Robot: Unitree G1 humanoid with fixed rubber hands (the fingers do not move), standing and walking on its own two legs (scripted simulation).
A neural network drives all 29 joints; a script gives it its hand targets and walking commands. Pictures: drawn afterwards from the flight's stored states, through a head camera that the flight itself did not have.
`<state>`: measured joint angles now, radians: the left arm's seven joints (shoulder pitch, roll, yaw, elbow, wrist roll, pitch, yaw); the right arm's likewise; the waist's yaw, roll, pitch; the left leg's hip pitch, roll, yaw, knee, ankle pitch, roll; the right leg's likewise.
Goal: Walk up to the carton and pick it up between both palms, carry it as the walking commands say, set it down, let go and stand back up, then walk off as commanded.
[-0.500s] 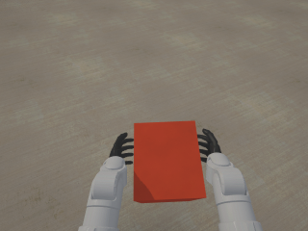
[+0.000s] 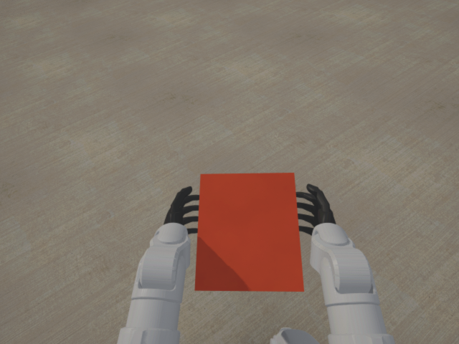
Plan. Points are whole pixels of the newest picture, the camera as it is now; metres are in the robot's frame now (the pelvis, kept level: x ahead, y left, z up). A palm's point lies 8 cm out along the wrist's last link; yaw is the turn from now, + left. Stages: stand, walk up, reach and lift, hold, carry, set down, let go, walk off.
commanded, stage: carry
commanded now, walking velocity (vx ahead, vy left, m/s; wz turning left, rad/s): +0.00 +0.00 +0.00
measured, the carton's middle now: (247, 239) +0.32 -0.01 -0.05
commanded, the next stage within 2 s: none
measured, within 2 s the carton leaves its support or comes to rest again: neither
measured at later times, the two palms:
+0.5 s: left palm (213, 108) +0.63 +0.05 +0.03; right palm (317, 107) +0.61 -0.21 +0.02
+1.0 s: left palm (228, 57) +0.77 +0.00 +0.07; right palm (316, 32) +0.83 -0.24 +0.08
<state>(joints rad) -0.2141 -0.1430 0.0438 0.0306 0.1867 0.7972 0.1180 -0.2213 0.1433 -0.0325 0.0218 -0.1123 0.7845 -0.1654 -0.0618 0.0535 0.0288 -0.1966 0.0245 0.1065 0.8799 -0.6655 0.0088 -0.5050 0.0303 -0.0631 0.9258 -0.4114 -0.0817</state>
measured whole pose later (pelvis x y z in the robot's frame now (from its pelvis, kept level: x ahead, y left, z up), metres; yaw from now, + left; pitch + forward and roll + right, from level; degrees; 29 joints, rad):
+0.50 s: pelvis +0.33 -0.07 -0.01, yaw +2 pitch +3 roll +4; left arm -0.21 -0.14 0.05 0.01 0.17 0.78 0.10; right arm -0.15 0.13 0.00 -0.08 -0.11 0.77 -0.16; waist -0.06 0.01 0.06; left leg -0.20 0.00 0.08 0.96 -0.63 -0.03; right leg -0.71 -0.01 0.02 0.89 -0.09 -0.07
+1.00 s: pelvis +0.50 -0.18 +0.04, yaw +12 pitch +5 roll +5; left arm -0.20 -0.14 0.01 -0.02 0.16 0.81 0.13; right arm -0.25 0.15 -0.07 0.02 -0.15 0.74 -0.14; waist 0.00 -0.11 0.00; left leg -0.47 -0.04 0.07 0.93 -0.40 0.01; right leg -0.31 0.06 -0.17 0.58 -0.38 -0.21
